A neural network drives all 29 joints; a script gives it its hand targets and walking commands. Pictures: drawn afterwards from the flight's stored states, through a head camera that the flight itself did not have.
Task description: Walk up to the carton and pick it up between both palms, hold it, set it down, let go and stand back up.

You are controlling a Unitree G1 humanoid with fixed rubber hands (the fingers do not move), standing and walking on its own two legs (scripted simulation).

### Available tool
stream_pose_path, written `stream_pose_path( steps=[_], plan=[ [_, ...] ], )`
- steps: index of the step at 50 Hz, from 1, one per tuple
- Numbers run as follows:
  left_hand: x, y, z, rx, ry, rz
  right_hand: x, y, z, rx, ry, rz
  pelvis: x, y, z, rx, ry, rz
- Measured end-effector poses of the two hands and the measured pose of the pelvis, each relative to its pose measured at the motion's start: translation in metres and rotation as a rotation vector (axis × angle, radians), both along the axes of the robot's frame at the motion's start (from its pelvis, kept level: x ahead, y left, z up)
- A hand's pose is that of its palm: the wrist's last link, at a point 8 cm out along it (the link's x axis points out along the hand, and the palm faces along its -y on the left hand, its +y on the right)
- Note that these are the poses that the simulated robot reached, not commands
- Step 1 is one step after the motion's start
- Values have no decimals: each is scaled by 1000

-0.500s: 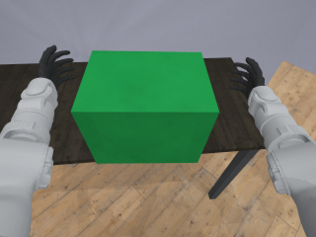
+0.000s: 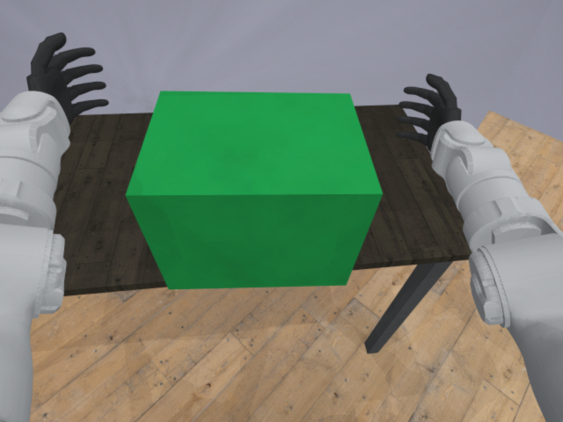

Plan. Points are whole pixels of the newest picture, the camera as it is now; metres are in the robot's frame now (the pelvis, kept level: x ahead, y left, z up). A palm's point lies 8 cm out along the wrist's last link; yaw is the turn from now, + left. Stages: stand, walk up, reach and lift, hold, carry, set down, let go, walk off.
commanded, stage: set down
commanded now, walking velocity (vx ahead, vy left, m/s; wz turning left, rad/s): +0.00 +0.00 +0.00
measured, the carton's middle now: (258, 193) +0.47 +0.03 +0.05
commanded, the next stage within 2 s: none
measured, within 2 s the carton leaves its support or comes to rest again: neither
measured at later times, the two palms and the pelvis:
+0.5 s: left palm (72, 207) +0.38 +0.27 +0.13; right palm (442, 202) +0.38 -0.23 +0.13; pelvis +0.00 +0.00 +0.01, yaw +0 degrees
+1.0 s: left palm (69, 273) +0.31 +0.28 +0.08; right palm (442, 267) +0.31 -0.23 +0.07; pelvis +0.02 -0.01 +0.01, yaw -1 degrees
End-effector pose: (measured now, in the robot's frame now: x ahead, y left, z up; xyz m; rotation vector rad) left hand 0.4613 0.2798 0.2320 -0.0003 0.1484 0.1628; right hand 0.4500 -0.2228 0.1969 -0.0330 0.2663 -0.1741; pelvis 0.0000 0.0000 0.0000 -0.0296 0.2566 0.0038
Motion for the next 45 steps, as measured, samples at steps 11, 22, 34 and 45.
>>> stream_pose_path(
  steps=[11, 22, 34, 45],
  plan=[
    [-30, 2, -69, 19, 98, -60, -29, -1, -45, 7, 57, 16, 11, 3, 8, 4, -101, -8],
    [-74, -5, -102, 21, 106, -67, -63, 0, -73, 52, 35, 12, 4, -4, 8, 3, -139, 3],
    [-98, -5, -115, 11, 88, -65, -93, -13, -86, 30, 21, -6, -2, -10, 8, 11, -181, 1],
    [-128, -10, -153, 20, 122, -92, -126, -5, -127, 72, 56, -11, 12, -9, 9, 9, -191, -13]
  ],
)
